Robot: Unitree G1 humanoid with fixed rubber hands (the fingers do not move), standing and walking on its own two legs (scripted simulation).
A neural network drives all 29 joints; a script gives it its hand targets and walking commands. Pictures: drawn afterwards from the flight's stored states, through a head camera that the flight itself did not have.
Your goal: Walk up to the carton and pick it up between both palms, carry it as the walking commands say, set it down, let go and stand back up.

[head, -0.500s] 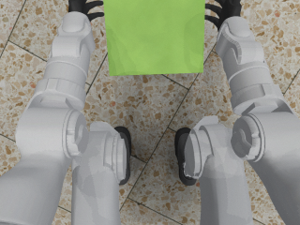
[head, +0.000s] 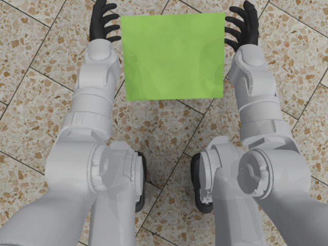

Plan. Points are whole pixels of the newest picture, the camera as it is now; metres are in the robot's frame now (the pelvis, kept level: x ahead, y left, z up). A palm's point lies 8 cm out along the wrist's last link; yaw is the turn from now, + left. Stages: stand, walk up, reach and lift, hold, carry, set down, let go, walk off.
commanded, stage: reach and lift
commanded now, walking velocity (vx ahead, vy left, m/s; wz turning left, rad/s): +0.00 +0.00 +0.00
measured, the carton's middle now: (172, 62) +0.51 -0.01 -0.20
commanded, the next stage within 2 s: none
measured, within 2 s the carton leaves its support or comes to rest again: neither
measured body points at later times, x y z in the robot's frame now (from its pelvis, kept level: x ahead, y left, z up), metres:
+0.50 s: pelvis -0.01 +0.00 +0.05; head +0.28 +0.01 +0.39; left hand +0.52 +0.14 -0.04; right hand +0.50 -0.15 -0.04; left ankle +0.11 +0.11 -0.36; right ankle +0.10 -0.12 -0.36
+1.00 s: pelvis +0.00 +0.00 +0.10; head +0.24 +0.01 +0.48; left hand +0.50 +0.14 +0.04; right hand +0.48 -0.16 +0.04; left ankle +0.11 +0.12 -0.36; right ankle +0.10 -0.12 -0.36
